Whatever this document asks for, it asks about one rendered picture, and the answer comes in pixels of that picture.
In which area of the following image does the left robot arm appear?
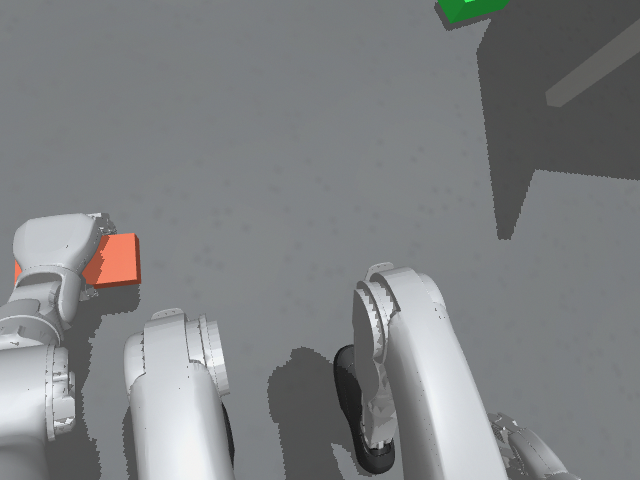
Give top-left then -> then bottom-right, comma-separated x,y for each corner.
0,265 -> 82,480

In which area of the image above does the left robot hand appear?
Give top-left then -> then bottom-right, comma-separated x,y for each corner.
13,213 -> 117,301

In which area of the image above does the right robot hand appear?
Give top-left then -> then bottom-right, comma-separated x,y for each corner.
487,412 -> 569,480

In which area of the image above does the right robot foot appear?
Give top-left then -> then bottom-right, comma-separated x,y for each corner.
333,345 -> 395,474

